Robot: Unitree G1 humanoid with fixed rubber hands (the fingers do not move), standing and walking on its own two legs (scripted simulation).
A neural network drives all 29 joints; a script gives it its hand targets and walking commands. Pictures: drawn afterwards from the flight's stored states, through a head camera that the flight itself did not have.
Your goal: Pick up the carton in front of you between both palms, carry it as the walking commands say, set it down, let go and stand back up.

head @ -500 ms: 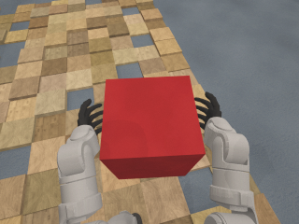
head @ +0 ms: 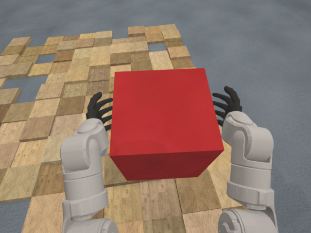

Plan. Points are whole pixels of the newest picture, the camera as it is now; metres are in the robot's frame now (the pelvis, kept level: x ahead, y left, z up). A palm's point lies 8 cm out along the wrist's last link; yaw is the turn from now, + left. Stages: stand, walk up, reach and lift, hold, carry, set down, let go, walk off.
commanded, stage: carry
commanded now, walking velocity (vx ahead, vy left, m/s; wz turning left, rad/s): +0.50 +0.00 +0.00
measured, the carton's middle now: (161, 131) +0.36 +0.01 +0.07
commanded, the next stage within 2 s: none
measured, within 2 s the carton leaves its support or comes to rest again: neither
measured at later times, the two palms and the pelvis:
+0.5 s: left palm (113, 69) +0.67 +0.20 +0.05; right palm (193, 69) +0.65 -0.10 +0.05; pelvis +0.33 +0.06 -0.04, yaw -1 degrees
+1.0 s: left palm (107, 22) +0.90 +0.25 +0.14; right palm (177, 17) +0.92 -0.06 +0.14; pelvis +0.58 +0.07 +0.00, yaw +2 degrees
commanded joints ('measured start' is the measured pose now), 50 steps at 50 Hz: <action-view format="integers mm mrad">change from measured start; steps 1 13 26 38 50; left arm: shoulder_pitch -599 -547 -498 -352 -494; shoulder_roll -623 -635 -814 -670 -542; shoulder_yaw -552 -552 -574 -611 -629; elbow -101 -42 15 -72 -232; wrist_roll -173 -115 -53 -93 -196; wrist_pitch -23 -23 -114 -164 -33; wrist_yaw -16 -9 -31 -15 -11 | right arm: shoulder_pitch -531 -513 -535 -365 -413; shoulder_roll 646 642 832 696 524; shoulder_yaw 532 547 683 700 565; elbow -46 -39 -83 -167 -182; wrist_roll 114 125 181 181 129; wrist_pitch -2 -4 -120 -156 -30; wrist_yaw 8 30 93 61 3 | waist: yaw -9 -20 -107 13 -42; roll -132 -147 85 -197 -37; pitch -310 -262 -384 -655 -446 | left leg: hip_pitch -182 131 690 35 377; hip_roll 31 -25 224 -105 40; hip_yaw -16 111 -204 -55 -56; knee -114 -681 -639 234 -638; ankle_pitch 64 498 841 -126 329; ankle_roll -18 15 154 -119 -12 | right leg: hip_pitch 404 481 -499 686 260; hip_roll -263 -151 -39 -387 -144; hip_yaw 325 63 62 537 117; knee -206 9 766 1 -39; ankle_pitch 218 596 -116 1252 433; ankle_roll -130 -26 36 -346 -39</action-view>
